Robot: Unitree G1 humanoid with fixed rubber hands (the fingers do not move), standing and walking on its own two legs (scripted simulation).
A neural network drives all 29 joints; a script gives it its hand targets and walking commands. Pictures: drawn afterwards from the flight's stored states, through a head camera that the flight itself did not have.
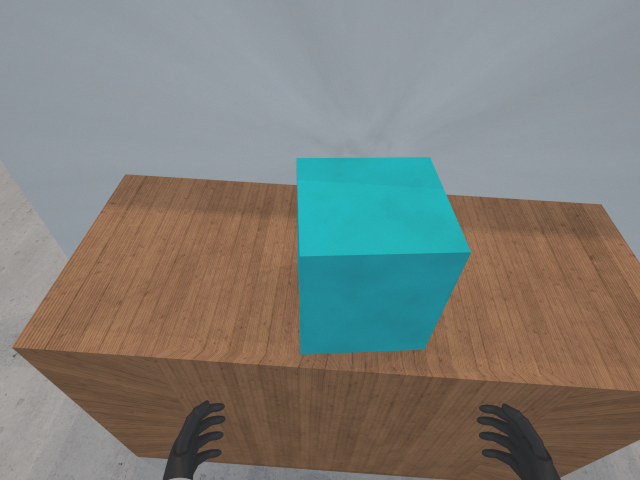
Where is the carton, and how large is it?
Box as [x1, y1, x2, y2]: [296, 157, 470, 354]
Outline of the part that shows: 429,157 296,158 298,279 301,354 424,348 470,253 469,248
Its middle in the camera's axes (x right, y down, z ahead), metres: +0.07 +0.02 +0.63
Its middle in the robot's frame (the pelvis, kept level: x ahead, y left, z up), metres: +0.45 -0.05 +0.00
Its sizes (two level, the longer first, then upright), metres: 0.210 0.200 0.250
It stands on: a pedestal, 0.66 m high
